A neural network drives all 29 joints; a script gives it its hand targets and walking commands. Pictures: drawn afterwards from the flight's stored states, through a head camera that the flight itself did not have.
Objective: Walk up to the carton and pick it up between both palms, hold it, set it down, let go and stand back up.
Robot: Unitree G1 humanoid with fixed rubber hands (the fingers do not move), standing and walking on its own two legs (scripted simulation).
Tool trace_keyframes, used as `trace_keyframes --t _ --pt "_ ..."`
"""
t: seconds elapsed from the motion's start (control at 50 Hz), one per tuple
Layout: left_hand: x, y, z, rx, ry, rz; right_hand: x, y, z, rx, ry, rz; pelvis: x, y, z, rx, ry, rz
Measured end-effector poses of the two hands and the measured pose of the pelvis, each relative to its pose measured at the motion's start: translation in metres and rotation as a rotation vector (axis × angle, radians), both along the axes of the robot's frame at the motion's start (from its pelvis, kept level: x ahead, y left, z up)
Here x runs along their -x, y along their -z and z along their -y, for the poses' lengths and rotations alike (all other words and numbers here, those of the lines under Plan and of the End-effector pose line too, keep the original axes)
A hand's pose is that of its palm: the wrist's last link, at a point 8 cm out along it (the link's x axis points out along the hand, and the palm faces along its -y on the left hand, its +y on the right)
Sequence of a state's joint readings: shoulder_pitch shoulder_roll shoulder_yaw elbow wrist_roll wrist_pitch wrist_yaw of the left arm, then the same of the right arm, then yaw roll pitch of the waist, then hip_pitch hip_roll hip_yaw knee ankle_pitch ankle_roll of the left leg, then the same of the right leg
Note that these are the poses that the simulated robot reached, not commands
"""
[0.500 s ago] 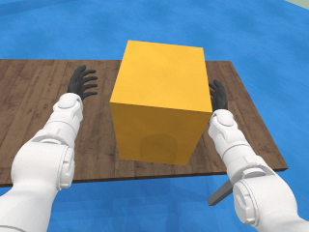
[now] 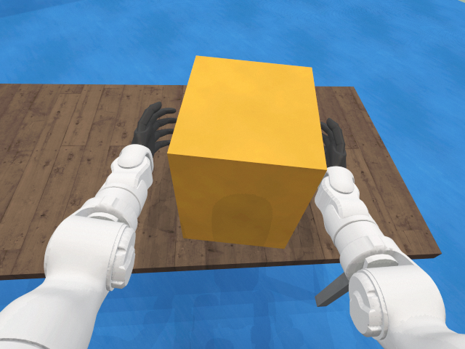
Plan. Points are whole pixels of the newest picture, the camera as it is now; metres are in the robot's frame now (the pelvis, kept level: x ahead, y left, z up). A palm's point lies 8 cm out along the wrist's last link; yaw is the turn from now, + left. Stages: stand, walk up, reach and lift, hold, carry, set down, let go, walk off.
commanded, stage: reach and lift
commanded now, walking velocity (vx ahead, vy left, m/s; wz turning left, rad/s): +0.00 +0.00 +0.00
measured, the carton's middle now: (243, 158) +0.47 -0.04 +0.03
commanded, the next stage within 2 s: none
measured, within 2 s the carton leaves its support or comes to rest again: leaves its support in 1.62 s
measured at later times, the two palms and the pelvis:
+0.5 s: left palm (145, 156) +0.44 +0.14 +0.08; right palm (324, 178) +0.38 -0.17 +0.08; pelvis -0.01 +0.00 +0.00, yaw +0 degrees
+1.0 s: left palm (144, 159) +0.44 +0.14 +0.08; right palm (323, 179) +0.38 -0.17 +0.08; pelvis -0.01 -0.01 +0.00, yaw +0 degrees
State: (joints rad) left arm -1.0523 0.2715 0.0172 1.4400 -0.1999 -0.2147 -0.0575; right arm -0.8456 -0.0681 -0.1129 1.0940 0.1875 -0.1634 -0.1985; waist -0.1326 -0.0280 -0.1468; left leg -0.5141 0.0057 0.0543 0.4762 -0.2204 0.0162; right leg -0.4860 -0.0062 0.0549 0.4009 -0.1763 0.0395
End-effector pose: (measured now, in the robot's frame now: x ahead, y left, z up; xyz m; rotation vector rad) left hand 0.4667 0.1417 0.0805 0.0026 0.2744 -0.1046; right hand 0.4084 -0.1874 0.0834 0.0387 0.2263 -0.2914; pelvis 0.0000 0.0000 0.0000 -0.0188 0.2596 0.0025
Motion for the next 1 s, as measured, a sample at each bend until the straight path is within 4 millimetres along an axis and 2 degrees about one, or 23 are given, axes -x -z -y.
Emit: trace_keyframes --t 0.14,0.3,0.58,1.0 --pt "0.003 0.001 0.015 -0.033 0.043 0.008 0.002 0.0 -0.003 0.009 0.012 0.013 0.001 0.0 0.0 0.001 0.0 0.001" --pt "0.006 0.0 0.011 -0.052 0.028 0.018 0.009 0.002 -0.011 -0.005 0.034 0.035 0.003 -0.001 0.0 0.0 0.0 0.023" --pt "0.031 0.0 0.001 -0.015 -0.032 0.024 0.03 0.002 -0.022 0.009 0.011 0.062 0.013 -0.003 0.006 -0.007 -0.002 0.12" --pt "0.028 0.004 0.001 0.001 -0.029 0.01 0.027 0.004 -0.022 0.028 0.017 0.041 0.009 -0.004 0.006 -0.007 -0.002 0.116"
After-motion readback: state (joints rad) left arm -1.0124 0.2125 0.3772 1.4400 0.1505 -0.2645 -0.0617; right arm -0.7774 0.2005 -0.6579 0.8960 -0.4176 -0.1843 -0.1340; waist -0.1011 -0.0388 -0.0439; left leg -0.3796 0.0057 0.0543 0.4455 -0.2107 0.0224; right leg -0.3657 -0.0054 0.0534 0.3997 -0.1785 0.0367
